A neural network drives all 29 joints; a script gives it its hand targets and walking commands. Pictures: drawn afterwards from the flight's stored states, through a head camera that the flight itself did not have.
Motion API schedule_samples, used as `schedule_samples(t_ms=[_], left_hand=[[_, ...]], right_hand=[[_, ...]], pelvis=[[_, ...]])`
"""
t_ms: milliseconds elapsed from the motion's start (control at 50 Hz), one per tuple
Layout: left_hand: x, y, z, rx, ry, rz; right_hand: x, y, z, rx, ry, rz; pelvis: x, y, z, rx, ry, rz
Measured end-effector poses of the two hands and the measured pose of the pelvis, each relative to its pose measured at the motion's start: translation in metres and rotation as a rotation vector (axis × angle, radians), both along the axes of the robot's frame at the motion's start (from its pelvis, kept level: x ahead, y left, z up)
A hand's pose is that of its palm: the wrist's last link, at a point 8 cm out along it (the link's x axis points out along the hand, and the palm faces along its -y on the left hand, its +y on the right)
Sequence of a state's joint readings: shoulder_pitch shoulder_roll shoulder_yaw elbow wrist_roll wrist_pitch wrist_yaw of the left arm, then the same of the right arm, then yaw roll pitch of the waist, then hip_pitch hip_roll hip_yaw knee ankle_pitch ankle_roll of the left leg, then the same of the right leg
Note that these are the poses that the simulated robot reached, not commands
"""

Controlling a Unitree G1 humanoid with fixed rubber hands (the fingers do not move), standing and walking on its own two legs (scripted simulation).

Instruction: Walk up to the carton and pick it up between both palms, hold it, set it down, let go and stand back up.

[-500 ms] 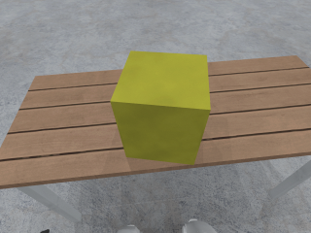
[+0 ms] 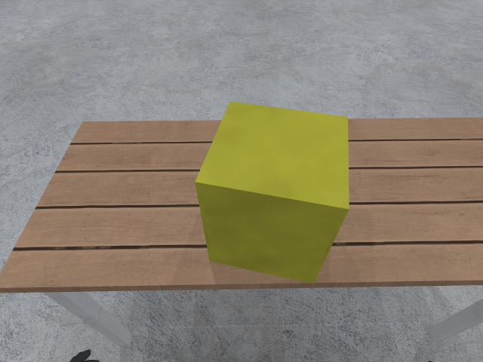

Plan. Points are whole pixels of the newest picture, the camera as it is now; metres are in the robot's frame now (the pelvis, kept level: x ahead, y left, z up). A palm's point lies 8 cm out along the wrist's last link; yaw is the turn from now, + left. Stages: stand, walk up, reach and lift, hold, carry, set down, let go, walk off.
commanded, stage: walk up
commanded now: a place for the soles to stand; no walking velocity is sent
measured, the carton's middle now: (272, 195) +0.41 -0.03 +0.03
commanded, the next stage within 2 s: none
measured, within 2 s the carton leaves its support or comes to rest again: neither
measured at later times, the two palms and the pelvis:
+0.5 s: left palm out of the picture +0.09 +0.31 -0.10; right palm out of the picture +0.13 -0.30 -0.09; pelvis +0.01 -0.01 +0.02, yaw +3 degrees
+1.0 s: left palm out of the picture +0.05 +0.24 -0.12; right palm out of the picture +0.06 -0.37 -0.11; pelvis -0.03 -0.07 +0.00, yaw +4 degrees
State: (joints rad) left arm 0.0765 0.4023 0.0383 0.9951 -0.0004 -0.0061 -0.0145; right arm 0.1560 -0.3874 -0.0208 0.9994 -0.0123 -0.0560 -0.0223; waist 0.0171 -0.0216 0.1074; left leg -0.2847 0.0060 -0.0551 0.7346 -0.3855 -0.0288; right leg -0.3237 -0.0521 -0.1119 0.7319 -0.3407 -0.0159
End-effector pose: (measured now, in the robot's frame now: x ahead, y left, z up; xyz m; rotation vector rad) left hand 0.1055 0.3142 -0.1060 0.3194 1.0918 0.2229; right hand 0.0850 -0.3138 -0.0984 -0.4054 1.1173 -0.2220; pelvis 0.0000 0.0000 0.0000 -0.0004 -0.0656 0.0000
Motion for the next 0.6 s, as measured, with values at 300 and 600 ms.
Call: schedule_samples(t_ms=[300,600], left_hand=[[-0.016,-0.002,0.008,-0.017,0.044,0.062],[-0.009,-0.002,0.005,-0.003,0.05,0.097]], right_hand=[[0.031,0.011,0.01,0.033,0.007,0.043],[0.03,-0.019,0.011,-0.062,-0.007,0.036]], pelvis=[[0.01,-0.003,0.014,0.0,0.0,0.033],[0.004,-0.02,0.006,0.017,0.019,0.053]])
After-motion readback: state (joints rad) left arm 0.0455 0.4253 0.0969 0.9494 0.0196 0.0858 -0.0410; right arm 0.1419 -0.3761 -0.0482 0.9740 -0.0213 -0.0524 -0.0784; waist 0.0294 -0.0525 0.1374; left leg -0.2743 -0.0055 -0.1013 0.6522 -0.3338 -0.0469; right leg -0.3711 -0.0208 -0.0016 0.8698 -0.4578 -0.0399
